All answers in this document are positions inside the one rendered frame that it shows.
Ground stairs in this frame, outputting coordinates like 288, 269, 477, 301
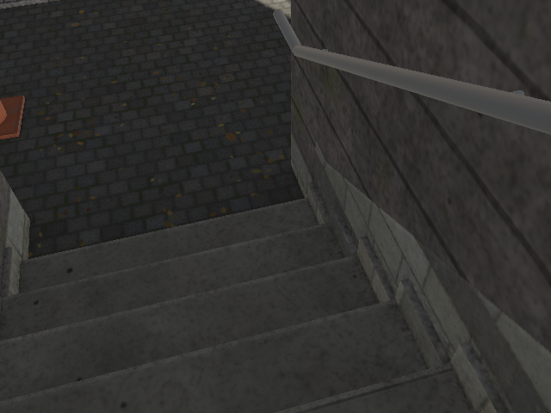
0, 198, 475, 413

